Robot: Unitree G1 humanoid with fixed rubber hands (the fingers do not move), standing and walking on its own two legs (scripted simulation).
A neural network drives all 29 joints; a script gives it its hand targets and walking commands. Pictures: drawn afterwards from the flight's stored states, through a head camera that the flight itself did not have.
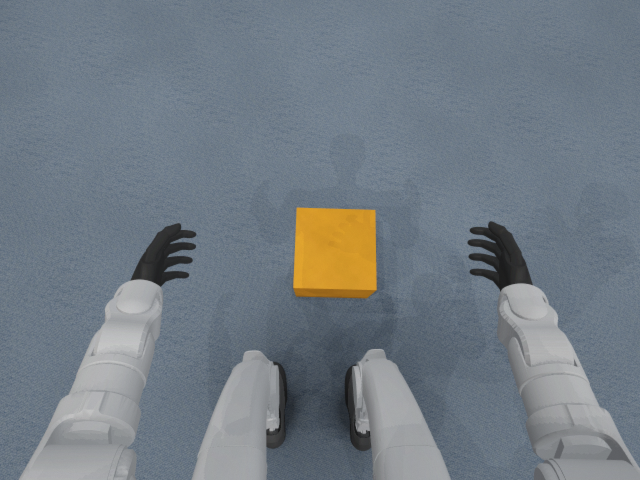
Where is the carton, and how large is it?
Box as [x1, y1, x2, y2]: [293, 208, 376, 297]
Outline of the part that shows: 297,208 293,288 296,296 367,297 376,289 374,210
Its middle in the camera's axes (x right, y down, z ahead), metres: +0.03 +0.05 +1.03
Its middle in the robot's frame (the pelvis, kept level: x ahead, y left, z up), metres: +0.48 -0.04 -0.60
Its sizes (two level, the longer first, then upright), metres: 0.203 0.199 0.173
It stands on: the floor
